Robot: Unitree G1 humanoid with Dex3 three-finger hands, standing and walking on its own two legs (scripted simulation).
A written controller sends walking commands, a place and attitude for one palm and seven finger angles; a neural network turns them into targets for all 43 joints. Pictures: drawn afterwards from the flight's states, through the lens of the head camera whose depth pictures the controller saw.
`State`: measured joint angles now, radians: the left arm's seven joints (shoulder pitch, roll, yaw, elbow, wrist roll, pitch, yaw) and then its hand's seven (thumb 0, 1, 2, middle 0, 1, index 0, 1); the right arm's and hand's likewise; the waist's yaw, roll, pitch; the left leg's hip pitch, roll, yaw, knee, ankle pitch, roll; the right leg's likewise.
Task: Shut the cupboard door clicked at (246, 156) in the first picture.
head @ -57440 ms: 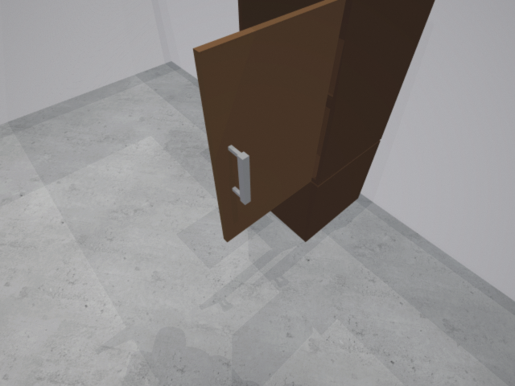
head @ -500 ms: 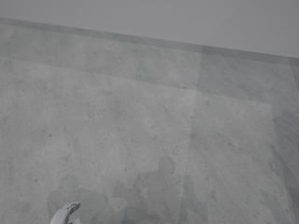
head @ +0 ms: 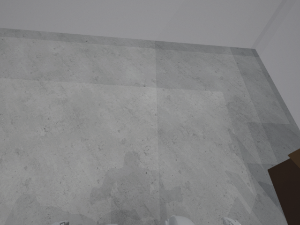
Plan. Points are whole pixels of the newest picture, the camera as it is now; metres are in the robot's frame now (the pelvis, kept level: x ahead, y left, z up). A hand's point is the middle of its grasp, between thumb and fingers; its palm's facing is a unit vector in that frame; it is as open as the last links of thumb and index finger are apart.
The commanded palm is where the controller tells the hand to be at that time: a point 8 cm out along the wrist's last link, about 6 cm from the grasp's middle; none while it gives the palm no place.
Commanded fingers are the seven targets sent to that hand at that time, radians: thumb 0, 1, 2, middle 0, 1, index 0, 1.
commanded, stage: turn to face it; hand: left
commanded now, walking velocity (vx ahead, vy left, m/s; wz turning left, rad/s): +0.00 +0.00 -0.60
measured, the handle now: out of the picture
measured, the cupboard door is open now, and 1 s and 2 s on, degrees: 26 26 26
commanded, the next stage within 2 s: take the last steps up to it in 1.56 s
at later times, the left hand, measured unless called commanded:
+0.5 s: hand (107, 208) +0.17 +0.13 -0.16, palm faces -0.28 -0.93 -0.23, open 7.4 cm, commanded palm none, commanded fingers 0.00 0.90 0.90 -0.20 -0.30 -0.20 -0.30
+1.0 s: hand (137, 173) +0.29 +0.05 -0.16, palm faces -0.57 -0.78 -0.26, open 7.4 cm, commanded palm none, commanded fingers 0.00 0.90 0.90 -0.20 -0.30 -0.20 -0.30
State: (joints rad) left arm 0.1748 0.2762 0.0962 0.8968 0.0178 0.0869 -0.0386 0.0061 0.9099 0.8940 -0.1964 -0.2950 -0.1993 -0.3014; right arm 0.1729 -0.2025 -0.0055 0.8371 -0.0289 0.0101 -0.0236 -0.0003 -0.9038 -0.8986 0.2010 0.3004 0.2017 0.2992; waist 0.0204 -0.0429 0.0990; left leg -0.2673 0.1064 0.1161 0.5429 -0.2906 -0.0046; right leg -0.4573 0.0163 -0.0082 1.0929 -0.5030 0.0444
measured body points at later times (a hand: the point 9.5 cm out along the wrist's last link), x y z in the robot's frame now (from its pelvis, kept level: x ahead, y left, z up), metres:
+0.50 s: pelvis +0.03 -0.04 +0.00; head +0.09 -0.05 +0.45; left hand +0.19 +0.18 -0.14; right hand +0.04 -0.32 -0.14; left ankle +0.07 +0.10 -0.69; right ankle -0.01 -0.14 -0.74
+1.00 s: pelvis +0.06 -0.05 -0.02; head +0.10 -0.09 +0.43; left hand +0.32 +0.09 -0.14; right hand -0.06 -0.30 -0.16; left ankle +0.10 +0.09 -0.73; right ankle -0.01 -0.14 -0.74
